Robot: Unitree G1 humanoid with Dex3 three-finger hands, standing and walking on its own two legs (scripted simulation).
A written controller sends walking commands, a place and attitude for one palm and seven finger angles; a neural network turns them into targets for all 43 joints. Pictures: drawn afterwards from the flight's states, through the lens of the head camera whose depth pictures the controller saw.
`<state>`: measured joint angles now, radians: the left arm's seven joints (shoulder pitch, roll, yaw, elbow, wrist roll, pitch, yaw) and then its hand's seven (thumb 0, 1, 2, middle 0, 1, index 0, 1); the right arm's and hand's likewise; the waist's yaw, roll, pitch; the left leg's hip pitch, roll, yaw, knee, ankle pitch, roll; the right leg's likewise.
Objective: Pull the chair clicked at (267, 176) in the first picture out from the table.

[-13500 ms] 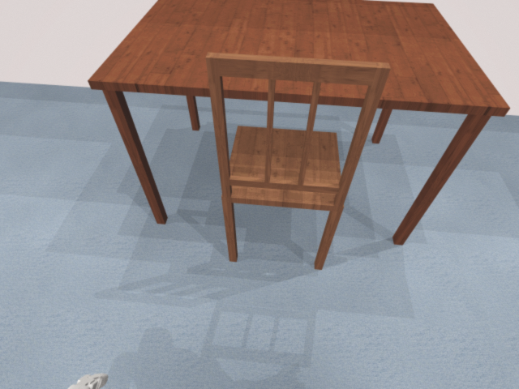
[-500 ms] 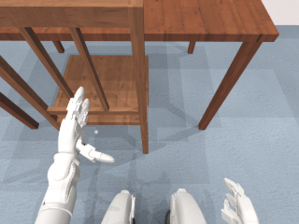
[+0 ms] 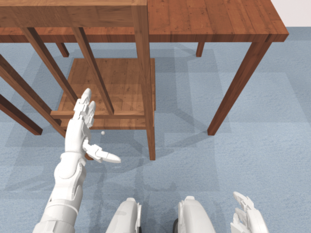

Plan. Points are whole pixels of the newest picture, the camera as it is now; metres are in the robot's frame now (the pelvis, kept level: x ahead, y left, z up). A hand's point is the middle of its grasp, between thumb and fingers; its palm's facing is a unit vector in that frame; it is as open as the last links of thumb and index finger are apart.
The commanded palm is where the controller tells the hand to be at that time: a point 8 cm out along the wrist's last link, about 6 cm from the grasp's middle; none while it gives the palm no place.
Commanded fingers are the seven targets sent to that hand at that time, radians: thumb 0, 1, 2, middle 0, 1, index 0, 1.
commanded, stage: aim the fingers beside a spindle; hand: left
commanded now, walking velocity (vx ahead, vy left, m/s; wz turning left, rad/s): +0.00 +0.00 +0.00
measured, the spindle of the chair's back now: (62, 80) +0.50 +0.29 +0.05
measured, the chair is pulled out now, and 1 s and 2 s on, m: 0.00 0.00 0.00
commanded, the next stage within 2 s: none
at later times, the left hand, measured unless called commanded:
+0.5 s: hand (108, 136) +0.34 +0.13 +0.03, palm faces -0.02 -1.00 -0.02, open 16.9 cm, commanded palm +0.32 +0.20 +0.03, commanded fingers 0.00 -0.50 0.30 -0.06 -0.08 -0.06 -0.08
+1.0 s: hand (106, 133) +0.35 +0.14 +0.02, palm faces -0.01 -1.00 -0.05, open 16.9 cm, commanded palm +0.32 +0.20 +0.03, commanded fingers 0.00 -0.50 0.30 -0.06 -0.08 -0.06 -0.08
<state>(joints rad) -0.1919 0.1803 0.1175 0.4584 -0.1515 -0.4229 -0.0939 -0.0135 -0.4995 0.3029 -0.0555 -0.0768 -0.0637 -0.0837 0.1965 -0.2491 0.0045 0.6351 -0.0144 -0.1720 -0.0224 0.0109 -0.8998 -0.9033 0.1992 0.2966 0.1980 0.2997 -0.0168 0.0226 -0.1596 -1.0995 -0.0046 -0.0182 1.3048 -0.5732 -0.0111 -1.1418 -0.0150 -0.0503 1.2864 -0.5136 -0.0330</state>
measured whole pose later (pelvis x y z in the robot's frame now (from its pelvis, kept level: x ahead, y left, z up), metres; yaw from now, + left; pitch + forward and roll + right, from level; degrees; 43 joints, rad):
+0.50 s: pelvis +0.00 +0.01 +0.00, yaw +0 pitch +21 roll +0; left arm -0.11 0.14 0.06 0.35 -0.13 -0.45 -0.06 -0.02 -0.50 0.30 -0.06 -0.08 -0.06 -0.08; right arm 0.19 -0.24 0.00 0.62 -0.03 -0.17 -0.02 0.01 -0.90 -0.90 0.20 0.30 0.20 0.30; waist -0.02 0.02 -0.15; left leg -1.10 -0.01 -0.01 1.32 -0.58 0.00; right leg -1.14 -0.02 -0.05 1.29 -0.52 -0.02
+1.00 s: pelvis +0.00 +0.00 +0.00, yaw +0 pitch +21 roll +0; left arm -0.17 0.17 0.10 0.44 -0.14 -0.41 -0.09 -0.01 -0.50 0.30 -0.06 -0.08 -0.06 -0.08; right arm 0.20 -0.25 0.00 0.62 -0.02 -0.15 -0.01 0.01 -0.90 -0.90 0.20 0.30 0.20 0.30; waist -0.02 0.02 -0.17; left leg -1.10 0.00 -0.02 1.31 -0.58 -0.01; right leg -1.14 -0.01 -0.05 1.29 -0.52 -0.03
